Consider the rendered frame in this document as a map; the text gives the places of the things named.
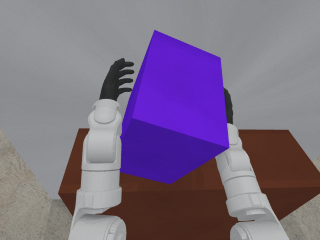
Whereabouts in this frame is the left robot upper arm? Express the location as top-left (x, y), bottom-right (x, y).
top-left (69, 213), bottom-right (127, 240)

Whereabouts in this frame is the right robot hand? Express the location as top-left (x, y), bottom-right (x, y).
top-left (223, 87), bottom-right (233, 125)

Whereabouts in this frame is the carton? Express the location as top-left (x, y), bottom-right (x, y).
top-left (119, 30), bottom-right (230, 184)

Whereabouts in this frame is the left robot forearm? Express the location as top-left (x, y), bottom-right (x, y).
top-left (68, 99), bottom-right (122, 240)

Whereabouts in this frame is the left robot hand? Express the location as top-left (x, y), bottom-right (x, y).
top-left (99, 58), bottom-right (135, 101)

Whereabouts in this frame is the right robot upper arm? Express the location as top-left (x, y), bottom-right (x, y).
top-left (230, 220), bottom-right (288, 240)

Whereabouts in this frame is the right robot forearm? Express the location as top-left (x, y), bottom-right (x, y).
top-left (215, 123), bottom-right (289, 240)

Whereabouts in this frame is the pedestal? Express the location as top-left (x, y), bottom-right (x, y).
top-left (58, 128), bottom-right (320, 240)

